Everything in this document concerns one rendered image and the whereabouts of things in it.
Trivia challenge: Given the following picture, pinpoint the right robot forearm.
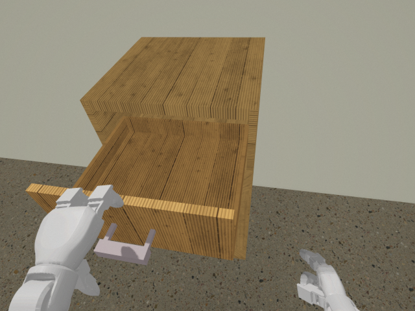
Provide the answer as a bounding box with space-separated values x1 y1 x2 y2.
324 294 360 311

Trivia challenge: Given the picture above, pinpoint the left robot forearm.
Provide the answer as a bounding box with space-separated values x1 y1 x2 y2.
8 264 78 311

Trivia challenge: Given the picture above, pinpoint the robot left hand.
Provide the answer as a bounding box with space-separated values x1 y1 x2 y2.
34 185 124 296

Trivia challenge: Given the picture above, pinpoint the cabinet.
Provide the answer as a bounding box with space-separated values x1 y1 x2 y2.
80 37 265 260

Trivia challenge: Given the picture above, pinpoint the robot right hand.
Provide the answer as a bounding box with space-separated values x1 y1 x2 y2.
297 249 347 309

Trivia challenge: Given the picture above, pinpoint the handle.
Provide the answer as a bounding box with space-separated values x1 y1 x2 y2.
94 223 156 265

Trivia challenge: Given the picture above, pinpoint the drawer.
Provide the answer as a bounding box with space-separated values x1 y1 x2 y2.
26 116 249 260

